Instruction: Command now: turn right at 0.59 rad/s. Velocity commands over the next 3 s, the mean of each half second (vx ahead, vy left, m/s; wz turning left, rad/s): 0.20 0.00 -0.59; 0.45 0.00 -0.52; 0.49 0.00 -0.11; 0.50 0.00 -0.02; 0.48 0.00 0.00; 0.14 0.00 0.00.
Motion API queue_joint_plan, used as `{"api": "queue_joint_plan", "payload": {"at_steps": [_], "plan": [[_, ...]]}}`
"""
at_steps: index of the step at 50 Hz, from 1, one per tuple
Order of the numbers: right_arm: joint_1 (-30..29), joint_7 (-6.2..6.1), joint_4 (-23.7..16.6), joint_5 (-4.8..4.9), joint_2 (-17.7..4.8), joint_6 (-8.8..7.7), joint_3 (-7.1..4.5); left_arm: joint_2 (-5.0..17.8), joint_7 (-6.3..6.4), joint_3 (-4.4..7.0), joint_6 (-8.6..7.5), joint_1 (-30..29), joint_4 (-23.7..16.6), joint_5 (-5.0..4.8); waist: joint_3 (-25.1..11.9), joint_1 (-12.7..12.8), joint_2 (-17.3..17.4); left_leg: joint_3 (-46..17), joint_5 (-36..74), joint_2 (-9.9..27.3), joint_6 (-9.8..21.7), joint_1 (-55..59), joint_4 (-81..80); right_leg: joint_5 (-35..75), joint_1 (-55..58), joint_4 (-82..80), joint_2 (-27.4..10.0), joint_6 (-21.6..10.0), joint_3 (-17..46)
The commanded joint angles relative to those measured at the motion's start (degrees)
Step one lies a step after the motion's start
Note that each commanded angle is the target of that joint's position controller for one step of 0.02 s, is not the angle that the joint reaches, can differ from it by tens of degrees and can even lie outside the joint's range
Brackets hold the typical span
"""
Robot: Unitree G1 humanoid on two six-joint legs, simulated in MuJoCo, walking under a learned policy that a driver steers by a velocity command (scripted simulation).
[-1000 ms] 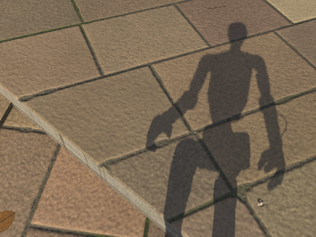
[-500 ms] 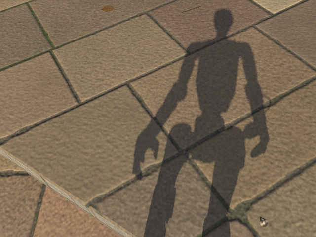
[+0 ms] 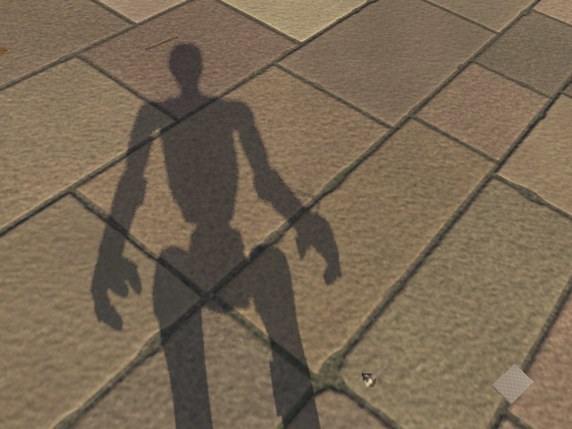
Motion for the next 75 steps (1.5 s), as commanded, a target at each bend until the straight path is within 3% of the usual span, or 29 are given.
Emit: {"api": "queue_joint_plan", "payload": {"at_steps": [1, 6, 10, 13, 18, 19, 20, 21, 23, 27, 33, 36, 40, 42, 44, 45, 46, 47, 49, 51, 54, 57, 64, 69, 70, 71, 72, 73, 75], "plan": [[4.1, -0.43, -2.0, 0.15, -9.1, -1.02, -2.66, 4.2, -0.43, 0.47, -0.11, -2.4, -3.8, -0.51, -2.9, -2.5, 11.3, -10.1, 27.8, 14.1, 7.2, 13.5, -5.6, -0.6, -7.2, -5.5, -0.6, 1.7, -0.8], [4.6, -0.03, -1.3, -0.32, -9.7, -1.00, -3.16, 3.1, -0.76, -0.43, 0.34, -4.4, -4.8, -0.71, -2.9, -2.9, 11.8, -9.1, 25.1, 17.4, 9.0, 12.9, -6.4, -4.4, -2.6, -15.6, -3.4, 1.2, -3.5], [4.4, 0.96, -1.2, -0.92, -11.0, -1.40, -3.67, 2.3, -2.19, -1.38, 0.02, -9.1, -7.6, 0.01, -1.5, -4.2, 12.4, -9.8, -7.1, 19.0, 8.6, 7.5, -13.7, -4.2, 1.5, -24.6, -5.7, -1.5, -6.5], [4.1, 1.79, -0.9, -1.18, -12.7, -1.85, -4.36, 2.3, -3.13, -1.69, -0.82, -10.4, -8.8, -0.22, -0.3, -3.9, 10.8, -8.0, -11.6, 20.1, 7.6, 4.3, -15.5, -5.6, 6.7, -32.3, -5.8, -4.2, -8.6], [0.8, 2.58, -0.9, -0.09, -11.8, -1.37, -4.27, 2.4, -2.75, -1.70, -3.02, 1.9, -4.6, 0.20, -3.3, 2.7, 4.9, 3.3, -8.7, 15.4, 2.3, -8.0, -1.7, 2.6, 30.9, -52.3, -1.5, -9.7, -11.2], [-0.4, 2.86, -2.0, -0.04, -8.4, -1.17, -3.20, 5.2, -1.88, -0.90, -3.91, 7.9, -2.9, 0.84, -5.4, 5.7, -6.8, 10.2, -10.9, 10.4, -0.5, -17.6, 17.8, -4.0, 38.8, -59.7, -9.8, -12.0, 2.4], [-5.3, 3.38, -7.1, -0.94, -5.2, -1.24, -2.11, 12.9, -1.02, 0.44, -4.42, 10.1, -4.7, 0.02, -2.6, 6.3, -15.6, 7.7, -22.1, 0.9, -4.2, -37.8, 32.0, -14.7, 41.4, -65.8, -25.3, -18.9, 32.5], [-6.4, 3.83, -6.6, -3.04, -8.8, -1.32, -2.86, 11.3, -0.08, 0.19, -4.28, 8.9, -4.6, -0.17, 1.4, 6.5, -5.4, -2.7, -18.1, 3.8, -4.5, -41.2, 40.6, -14.6, 36.6, -66.5, -26.0, -22.5, 31.8], [-2.2, 5.29, -4.5, -1.38, -9.8, -2.60, -3.03, 7.1, 0.60, -1.44, -4.43, 2.8, -5.7, -0.58, 4.8, 0.8, -1.9, -4.2, -5.5, 6.4, -4.8, -40.0, 43.3, -11.9, 30.4, -66.7, -19.3, -19.7, 21.5], [0.7, 5.45, -3.0, -2.50, -8.1, -2.18, -2.48, 6.7, 0.73, -1.67, -6.90, 3.3, -5.8, -1.00, -0.9, -1.5, 0.0, -1.6, 0.7, 5.2, -6.7, -34.3, 52.5, 25.2, 27.7, -62.3, -13.4, -18.8, 11.7], [-14.9, 3.62, -11.6, -2.24, -3.7, -0.88, -0.45, 5.9, 1.90, -2.06, -8.47, 18.6, -1.0, -0.31, 2.9, 3.6, -1.2, -2.7, -14.8, 6.0, -4.9, -69.7, 83.2, 14.7, 38.8, -59.6, -18.0, -24.4, 23.4], [-24.3, 3.09, -18.0, -2.10, -0.6, -1.99, 2.05, 5.7, 2.78, -2.57, -9.50, 21.1, 2.0, 0.38, 7.3, 3.7, 0.0, -4.3, -22.9, 6.1, -2.4, -81.9, 87.5, 12.5, 38.3, -62.3, -19.1, -21.2, 23.7], [-23.7, 4.33, -22.3, -1.64, 1.1, -0.18, 4.12, 4.7, 3.46, -2.83, -7.81, 15.5, 2.8, -1.92, 3.3, 1.1, 0.2, 1.9, -13.3, 5.1, -0.2, -40.7, 54.9, 30.7, 15.7, -77.3, -13.8, -17.2, 13.0], [-5.3, 4.12, -15.2, -1.25, -0.9, -0.01, 2.15, 9.0, 2.35, -1.95, -8.17, 11.4, 1.1, -2.97, -10.4, -6.8, -3.4, 4.8, -11.6, -2.0, 1.8, -9.3, 51.2, 80.3, 12.9, -64.8, -13.6, -14.6, 5.4], [14.4, 2.79, -9.2, -0.56, -7.3, -0.87, -1.59, 12.8, 1.40, 0.07, -9.64, 9.1, 1.8, -3.55, -19.5, -17.0, -2.5, -4.8, -15.5, -1.4, 3.6, 4.8, 35.9, 90.4, 18.3, -34.8, -13.1, -11.3, 4.8], [21.4, 2.43, -5.5, -2.61, -14.5, -1.86, -3.64, 5.6, 0.13, -1.11, -10.80, 8.4, -0.6, -4.46, -23.2, -16.4, 17.4, -30.3, -28.7, 11.1, 7.3, 11.1, 16.5, 45.2, 7.3, -9.7, -2.9, -8.5, 3.5], [17.3, 1.80, -4.2, -0.78, -17.4, -0.93, -4.29, 1.2, -1.65, -1.47, -11.43, 10.6, -2.8, -1.15, -26.0, -11.3, 28.7, -64.0, -25.8, 18.9, 8.8, 11.4, -5.5, 9.3, -2.2, 7.4, 6.0, -8.3, 9.2], [7.0, 2.05, -5.2, 0.54, -14.1, -0.97, -3.85, -1.0, -2.23, -1.90, -11.35, 11.5, -3.1, 0.83, -18.1, -4.5, 18.3, -66.3, -34.3, 20.4, 9.6, 5.0, -6.3, 9.6, -8.6, 16.0, 3.1, -9.1, 11.3], [0.4, 2.08, -1.5, -0.30, -4.5, -1.83, -2.08, -3.7, -1.91, -2.99, -10.19, 6.7, -5.0, 1.35, -1.9, -0.3, 6.6, -47.6, -36.7, 17.1, 8.7, -12.5, -2.7, 11.8, -13.1, 17.5, -2.3, -10.5, 3.3], [3.7, 2.78, 4.3, -1.60, 2.9, -4.09, -0.34, -8.2, -0.56, -4.69, -8.46, 4.0, -8.2, 0.99, 0.3, 2.3, 4.3, -34.0, -23.1, 14.7, 7.2, -20.5, -1.9, 8.4, -14.8, 23.0, -2.8, -12.1, 3.9], [3.6, 4.48, 8.7, -0.54, 0.5, -7.24, -1.20, -7.4, 1.00, -5.30, -7.36, 1.7, -11.5, 0.72, 0.5, 5.7, 5.8, -20.6, -6.4, 12.6, 4.6, -18.4, -6.0, 9.0, -20.7, 20.9, -3.4, -12.8, 6.1], [4.4, 3.49, 7.9, 1.16, -1.3, -7.33, -1.37, -1.2, -0.44, -4.10, -7.42, -4.9, -12.9, 0.41, -0.2, 2.9, 5.3, -7.6, 8.6, 8.1, 6.1, -14.9, -14.9, 19.9, -11.2, -7.8, -5.5, -8.6, -3.2], [17.7, 2.59, 9.1, 0.95, -5.4, -7.02, -3.06, -5.6, -2.42, -5.26, -7.73, -18.7, -14.3, -0.32, -0.4, -5.8, 7.7, -4.7, 27.5, 10.2, 5.5, 15.3, -17.6, 22.5, -9.5, -39.0, -5.8, -7.9, -11.1], [16.7, 2.08, 9.3, 0.39, -8.6, -5.79, -3.55, -0.7, -0.96, -2.75, -8.49, -7.0, -10.3, 0.25, -5.0, 0.9, 10.5, -2.7, 58.6, 12.4, 3.2, 19.2, 1.9, 14.1, 10.1, -48.7, -0.1, -12.3, -12.4], [16.0, 1.89, 8.9, 0.93, -8.8, -5.41, -3.64, 0.3, -0.36, -2.07, -9.14, 0.4, -7.7, 0.88, -8.8, 4.4, 9.4, -1.6, 53.6, 11.4, 2.6, 13.7, 11.7, 16.9, 21.9, -51.4, -1.4, -13.9, -11.0], [15.1, 1.80, 6.7, 0.96, -7.1, -5.26, -3.07, 3.7, 0.44, -1.05, -9.49, 9.3, -6.1, 2.05, -15.4, 7.6, 4.9, -1.0, 33.6, 9.8, 2.6, 1.5, 26.3, 10.7, 36.6, -49.4, -12.5, -16.2, -0.1], [20.3, 2.51, 3.6, 3.06, -0.4, -5.24, -1.47, 8.0, 0.76, -0.26, -9.68, 9.3, -6.4, 2.81, -21.3, 3.4, -10.4, -0.3, -13.4, -1.2, -0.4, -22.0, 48.5, 14.1, 53.0, -52.5, -30.7, -26.1, 30.2], [16.2, 2.11, 4.3, 1.63, -6.4, -5.28, -3.00, 5.0, 0.70, -0.27, -8.94, 8.5, -6.7, 0.49, -20.4, 4.6, -1.5, -7.2, -12.2, -0.3, 0.0, -26.1, 53.4, 13.9, 48.0, -56.7, -28.3, -25.7, 33.6], [7.7, 2.65, 1.9, 1.54, -5.9, -6.30, -2.71, 0.5, 0.36, -1.59, -9.80, 2.8, -5.8, -0.16, -7.6, 1.9, 3.3, -8.2, -3.6, 3.4, -0.2, -26.1, 48.6, 23.1, 33.4, -59.7, -22.6, -21.5, 16.8]]}}
Next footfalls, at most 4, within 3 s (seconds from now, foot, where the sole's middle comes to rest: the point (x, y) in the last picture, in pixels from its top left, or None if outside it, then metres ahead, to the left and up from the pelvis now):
0.38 right None -0.01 -0.11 -0.78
0.88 left None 0.43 -0.09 -0.64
1.42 right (455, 365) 0.60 -0.40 -0.64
1.92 left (441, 237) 0.97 -0.43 -0.64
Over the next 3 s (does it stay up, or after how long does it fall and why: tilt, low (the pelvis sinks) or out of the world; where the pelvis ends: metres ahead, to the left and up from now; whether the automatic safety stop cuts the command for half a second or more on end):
stays up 1.11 -0.65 0.14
